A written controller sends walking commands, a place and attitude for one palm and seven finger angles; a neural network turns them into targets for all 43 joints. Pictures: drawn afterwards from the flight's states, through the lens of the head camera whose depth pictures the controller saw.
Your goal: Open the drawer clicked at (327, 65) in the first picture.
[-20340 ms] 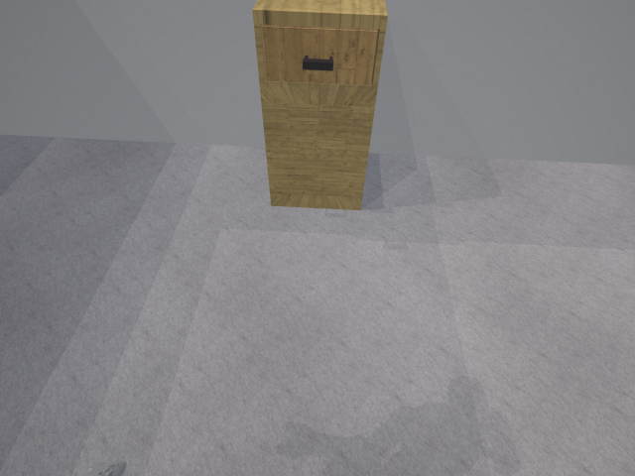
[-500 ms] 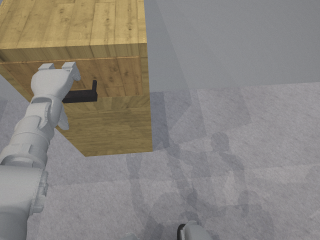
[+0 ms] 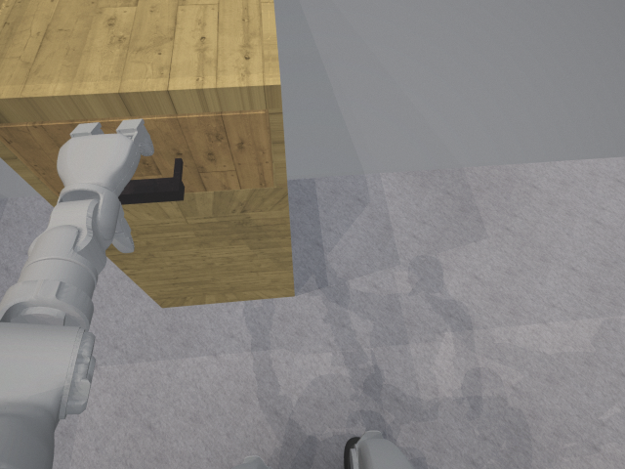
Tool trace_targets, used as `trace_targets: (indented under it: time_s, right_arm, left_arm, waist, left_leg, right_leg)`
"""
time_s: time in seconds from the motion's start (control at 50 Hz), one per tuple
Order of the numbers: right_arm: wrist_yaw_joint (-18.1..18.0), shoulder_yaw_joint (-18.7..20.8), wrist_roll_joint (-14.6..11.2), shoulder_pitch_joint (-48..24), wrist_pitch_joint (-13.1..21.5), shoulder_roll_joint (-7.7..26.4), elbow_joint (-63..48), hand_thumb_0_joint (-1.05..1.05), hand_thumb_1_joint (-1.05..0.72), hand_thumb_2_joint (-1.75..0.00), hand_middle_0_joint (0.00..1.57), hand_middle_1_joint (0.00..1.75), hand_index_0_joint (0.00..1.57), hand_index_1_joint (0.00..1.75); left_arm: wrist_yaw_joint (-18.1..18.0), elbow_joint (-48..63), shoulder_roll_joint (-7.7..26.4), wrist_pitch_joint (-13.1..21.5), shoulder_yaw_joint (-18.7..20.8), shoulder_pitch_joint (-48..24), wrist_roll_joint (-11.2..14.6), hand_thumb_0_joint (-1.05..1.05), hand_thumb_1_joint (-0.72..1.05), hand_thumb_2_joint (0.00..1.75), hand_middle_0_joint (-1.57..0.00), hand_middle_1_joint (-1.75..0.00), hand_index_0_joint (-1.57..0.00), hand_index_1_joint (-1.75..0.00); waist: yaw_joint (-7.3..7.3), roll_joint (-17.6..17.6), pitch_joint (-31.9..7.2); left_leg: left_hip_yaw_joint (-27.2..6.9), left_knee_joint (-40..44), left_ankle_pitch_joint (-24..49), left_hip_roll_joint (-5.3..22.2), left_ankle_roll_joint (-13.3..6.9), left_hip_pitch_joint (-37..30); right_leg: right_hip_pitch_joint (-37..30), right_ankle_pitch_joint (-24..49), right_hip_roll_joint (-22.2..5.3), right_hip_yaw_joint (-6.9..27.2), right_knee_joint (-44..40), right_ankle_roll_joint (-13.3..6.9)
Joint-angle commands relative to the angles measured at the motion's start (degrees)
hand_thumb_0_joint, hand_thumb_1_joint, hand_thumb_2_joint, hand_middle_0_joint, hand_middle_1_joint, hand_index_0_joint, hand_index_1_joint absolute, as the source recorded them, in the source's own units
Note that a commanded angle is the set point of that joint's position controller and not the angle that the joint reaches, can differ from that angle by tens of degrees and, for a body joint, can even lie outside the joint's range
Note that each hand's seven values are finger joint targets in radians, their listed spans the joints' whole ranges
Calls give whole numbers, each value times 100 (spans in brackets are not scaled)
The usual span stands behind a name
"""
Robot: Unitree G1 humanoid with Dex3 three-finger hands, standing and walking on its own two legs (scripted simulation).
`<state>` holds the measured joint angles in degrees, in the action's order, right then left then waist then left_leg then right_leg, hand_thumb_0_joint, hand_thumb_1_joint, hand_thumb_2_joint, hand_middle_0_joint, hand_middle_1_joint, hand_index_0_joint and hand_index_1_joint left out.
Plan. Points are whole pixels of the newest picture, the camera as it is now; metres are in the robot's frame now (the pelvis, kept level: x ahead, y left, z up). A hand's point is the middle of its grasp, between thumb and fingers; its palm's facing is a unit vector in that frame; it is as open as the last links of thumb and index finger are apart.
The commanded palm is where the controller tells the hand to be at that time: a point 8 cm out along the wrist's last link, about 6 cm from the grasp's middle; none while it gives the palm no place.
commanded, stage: re-aim the fingers above the handle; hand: left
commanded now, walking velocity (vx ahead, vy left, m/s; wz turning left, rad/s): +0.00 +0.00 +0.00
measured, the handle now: (150, 178) +0.54 +0.23 -0.03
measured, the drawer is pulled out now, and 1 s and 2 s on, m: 0.00 0.00 0.00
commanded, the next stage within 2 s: lower the fingers behind the handle in 0.26 s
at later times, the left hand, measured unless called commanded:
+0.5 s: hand (126, 187) +0.48 +0.24 +0.02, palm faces -0.08 -0.01 -1.00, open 13.9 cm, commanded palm +0.46 +0.24 +0.07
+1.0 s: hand (127, 205) +0.48 +0.25 -0.01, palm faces -0.09 -0.01 -1.00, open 13.8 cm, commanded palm +0.47 +0.25 +0.04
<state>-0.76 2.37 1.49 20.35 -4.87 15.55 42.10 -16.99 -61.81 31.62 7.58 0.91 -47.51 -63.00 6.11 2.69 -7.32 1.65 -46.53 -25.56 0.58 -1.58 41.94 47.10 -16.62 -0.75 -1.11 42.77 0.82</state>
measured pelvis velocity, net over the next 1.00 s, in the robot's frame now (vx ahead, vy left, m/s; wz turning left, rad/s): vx -0.02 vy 0.00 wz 0.01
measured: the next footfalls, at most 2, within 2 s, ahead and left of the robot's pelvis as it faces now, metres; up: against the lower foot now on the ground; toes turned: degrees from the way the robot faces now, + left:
none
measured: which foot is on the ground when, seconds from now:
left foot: down 0.00-1.00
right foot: down 0.00-1.00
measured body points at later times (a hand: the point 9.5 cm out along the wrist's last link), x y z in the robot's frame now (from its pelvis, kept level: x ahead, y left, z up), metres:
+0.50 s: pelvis +0.00 +0.00 +0.00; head +0.11 -0.01 +0.44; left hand +0.48 +0.24 +0.08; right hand +0.00 -0.28 -0.13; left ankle -0.05 +0.10 -0.70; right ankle +0.03 -0.13 -0.70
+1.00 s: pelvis -0.02 +0.00 -0.02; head +0.12 +0.00 +0.41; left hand +0.48 +0.25 +0.04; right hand -0.01 -0.29 -0.14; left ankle -0.05 +0.10 -0.70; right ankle +0.03 -0.13 -0.70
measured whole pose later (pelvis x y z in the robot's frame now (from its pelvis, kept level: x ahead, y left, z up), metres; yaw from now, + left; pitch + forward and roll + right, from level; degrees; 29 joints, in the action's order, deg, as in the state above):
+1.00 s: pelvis -0.02 +0.00 -0.02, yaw +0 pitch +25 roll -1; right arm -0.7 2.1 2.5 18.8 -2.5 16.2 42.6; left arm -19.7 -66.7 33.5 7.5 1.6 -51.1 -64.5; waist 8.0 2.1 -8.1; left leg 0.8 -54.6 -27.4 0.6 -1.4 51.7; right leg 56.4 -18.1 -0.9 -1.7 50.0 0.5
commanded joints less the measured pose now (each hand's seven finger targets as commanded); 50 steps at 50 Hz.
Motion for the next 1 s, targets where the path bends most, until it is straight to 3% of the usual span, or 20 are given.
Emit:
trace_targets:
  time_s: [0.0,0.06,0.12,0.14,0.18,0.22,0.26,0.28,0.42,0.46,0.5,0.56,0.58,0.62,0.66,0.68,0.72,0.88,0.94,0.98]
  right_arm:
    - [-81,388,63,872,125,956,-198,0,-90,-90,20,30,20,30]
    - [-56,418,62,946,137,945,-150,0,-90,-90,20,30,20,30]
    - [-43,431,45,956,134,953,-159,0,-90,-90,20,30,20,30]
    - [-44,422,49,940,121,971,-155,0,-90,-90,20,30,20,30]
    - [-45,396,44,927,113,955,-153,0,-90,-90,20,30,20,30]
    - [-63,372,46,884,102,988,-145,0,-90,-90,20,30,20,30]
    - [-60,368,58,862,103,970,-180,0,-90,-90,20,30,20,30]
    - [-49,349,58,821,87,977,-181,0,-90,-90,20,30,20,30]
    - [-42,367,27,811,94,988,-253,0,-90,-90,20,30,20,30]
    - [-55,384,37,832,112,953,-254,0,-90,-90,20,30,20,30]
    - [-60,391,51,811,125,953,-237,0,-90,-90,20,30,20,30]
    - [-77,412,74,825,172,936,-192,0,-90,-90,20,30,20,30]
    - [-59,402,80,822,169,966,-152,0,-90,-90,20,30,20,30]
    - [-42,390,116,799,175,955,-160,0,-90,-90,20,30,20,30]
    - [-22,402,131,797,186,940,-122,0,-90,-90,20,30,20,30]
    - [-8,393,122,790,182,975,-106,0,-90,-90,20,30,20,30]
    - [1,402,111,786,196,962,-118,0,-90,-90,20,30,20,30]
    - [-92,318,102,832,288,1027,-70,0,-90,-90,20,30,20,30]
    - [-93,310,145,875,324,1045,-88,0,-90,-90,20,30,20,30]
    - [-79,327,155,938,341,1026,-94,0,-90,-90,20,30,20,30]
  left_arm:
    - [-407,1106,1606,13,377,-2558,-23,0,-50,30,-30,-120,-30,-120]
    - [-425,1092,1364,-48,211,-2660,14,0,-50,30,-30,-120,-30,-120]
    - [-384,1175,1242,-126,120,-2745,49,0,-50,30,-30,-120,-30,-120]
    - [-361,1147,1363,-132,226,-2697,50,0,-50,30,-30,-120,-30,-120]
    - [-350,1020,1237,-186,112,-2653,48,0,-50,30,-30,-120,-30,-120]
    - [-362,974,1503,-215,276,-2701,1,0,-50,30,-30,-120,-30,-120]
    - [-378,1074,1602,-191,373,-2629,-14,0,-50,30,-30,-120,-30,-120]
    - [-370,952,1616,-232,403,-2424,0,0,-50,30,-30,-120,-30,-120]
    - [-332,828,1427,-280,291,-2174,4,0,-50,30,-30,-120,-30,-120]
    - [-322,955,1292,-180,172,-2316,-15,0,-50,30,-30,-120,-30,-120]
    - [-347,968,1357,-101,277,-2159,-18,0,-50,30,-30,-120,-30,-120]
    - [-456,1084,1298,45,222,-2477,-47,0,-50,30,-30,-120,-30,-120]
    - [-489,1040,1558,56,459,-2314,-41,0,-50,30,-30,-120,-30,-120]
    - [-594,1109,1639,70,537,-2296,-67,0,-50,30,-30,-120,-30,-120]
    - [-672,959,1494,27,447,-2234,-86,0,-50,30,-30,-120,-30,-120]
    - [-693,954,1607,-7,528,-2233,-94,0,-50,30,-30,-120,-30,-120]
    - [-732,838,1337,-106,284,-2375,-102,0,-50,30,-30,-120,-30,-120]
    - [-556,539,1666,-83,288,-2839,-104,0,-50,30,-30,-120,-30,-120]
    - [-520,662,1864,52,431,-2931,-125,0,-50,30,-30,-120,-30,-120]
    - [-528,547,1675,64,331,-2789,-133,0,-50,30,-30,-120,-30,-120]
  waist:
    - [89,372,-2707]
    - [175,391,-2696]
    - [180,411,-2784]
    - [132,410,-2838]
    - [157,347,-2629]
    - [142,218,-2560]
    - [55,409,-2738]
    - [1,380,-2613]
    - [58,-50,-2477]
    - [94,137,-2547]
    - [55,45,-2543]
    - [157,122,-2516]
    - [46,169,-2577]
    - [9,281,-2771]
    - [78,190,-2707]
    - [41,200,-2674]
    - [161,231,-2589]
    - [336,172,-2491]
    - [275,407,-2847]
    - [309,438,-2868]
  left_leg:
    - [-147,296,2977,-169,24,-1120]
    - [-205,270,3252,-120,59,-1298]
    - [-229,297,3321,-105,77,-1446]
    - [-234,289,3411,-104,83,-1472]
    - [-216,337,3212,-120,56,-1312]
    - [-193,369,2983,-141,28,-1127]
    - [-171,365,3130,-146,38,-1205]
    - [-155,369,3103,-152,41,-1134]
    - [-109,396,2836,-143,-3,-904]
    - [-114,368,2868,-142,5,-988]
    - [-104,311,2801,-155,-8,-928]
    - [-117,246,2590,-159,-16,-849]
    - [-129,207,2625,-171,-2,-805]
    - [-114,125,2736,-191,4,-738]
    - [-118,44,2768,-182,-2,-665]
    - [-141,29,2712,-178,19,-607]
    - [-132,26,2477,-178,12,-591]
    - [-196,-152,1871,-198,-44,-196]
    - [-233,-304,2098,-195,-22,-261]
    - [-250,-420,2191,-174,0,-242]
  right_leg:
    - [-1743,1930,284,-35,-70,-236]
    - [-1609,1957,301,-85,-92,-222]
    - [-1598,1932,318,-95,-134,-220]
    - [-1641,1958,317,-86,-125,-231]
    - [-1645,1911,317,-89,-160,-224]
    - [-1748,1898,303,-68,-145,-228]
    - [-1832,1986,286,-52,-105,-233]
    - [-1833,1975,293,-57,-104,-241]
    - [-1920,1999,289,-37,-136,-209]
    - [-1831,1978,279,-25,-115,-216]
    - [-1824,1957,285,-13,-86,-219]
    - [-1626,1809,269,-6,-40,-216]
    - [-1645,1825,269,1,34,-235]
    - [-1694,1945,259,13,136,-233]
    - [-1594,1962,264,0,176,-221]
    - [-1519,1884,265,-13,213,-230]
    - [-1359,1688,271,-27,163,-222]
    - [-1020,1243,251,-2,299,-211]
    - [-913,1318,260,-13,488,-237]
    - [-722,1315,263,-42,564,-231]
